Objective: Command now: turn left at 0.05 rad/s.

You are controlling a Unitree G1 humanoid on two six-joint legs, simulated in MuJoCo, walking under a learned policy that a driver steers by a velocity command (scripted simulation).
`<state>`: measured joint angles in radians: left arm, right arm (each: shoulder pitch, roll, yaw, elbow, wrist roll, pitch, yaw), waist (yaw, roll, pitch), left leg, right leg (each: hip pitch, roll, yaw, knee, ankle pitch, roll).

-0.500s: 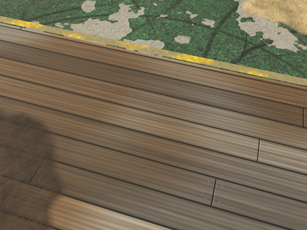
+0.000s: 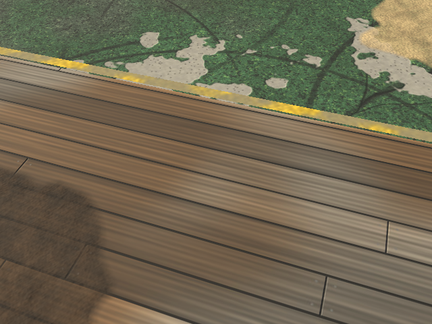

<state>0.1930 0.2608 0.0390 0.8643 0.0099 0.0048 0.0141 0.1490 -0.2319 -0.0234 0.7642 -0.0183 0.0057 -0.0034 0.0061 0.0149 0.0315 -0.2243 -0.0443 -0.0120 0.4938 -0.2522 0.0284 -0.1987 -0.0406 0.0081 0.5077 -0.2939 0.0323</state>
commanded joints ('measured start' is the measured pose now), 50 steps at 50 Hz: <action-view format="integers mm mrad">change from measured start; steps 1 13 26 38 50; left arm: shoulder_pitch -27 6 -91 -296 -34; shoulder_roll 115 122 124 37 123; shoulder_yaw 19 16 21 -18 31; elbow -36 43 -47 -187 -77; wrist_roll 1 -19 -31 -31 -4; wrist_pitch -30 -18 -119 -107 -113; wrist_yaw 4 21 -18 -58 -56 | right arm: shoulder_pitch -29 38 373 304 190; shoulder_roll -115 -130 -214 -187 -148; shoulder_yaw -37 -53 -94 -43 -44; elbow -50 74 199 184 107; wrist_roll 2 23 53 38 45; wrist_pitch -1 -2 -132 -99 -117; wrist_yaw -12 -26 24 -26 -8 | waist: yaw -6 0 -143 -50 8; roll -78 -16 111 89 -33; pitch -41 9 -60 88 -45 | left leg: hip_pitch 41 -20 330 89 -375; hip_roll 71 35 135 219 157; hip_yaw -77 -46 -267 -103 -88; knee -67 -54 -70 -449 765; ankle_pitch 105 -305 237 319 -44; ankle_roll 22 33 154 144 33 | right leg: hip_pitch -26 -65 -279 -306 68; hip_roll -45 2 31 17 -213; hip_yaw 49 30 23 -68 398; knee -98 -84 344 127 -320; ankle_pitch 143 -264 373 327 -11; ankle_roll -30 -79 -110 -31 -256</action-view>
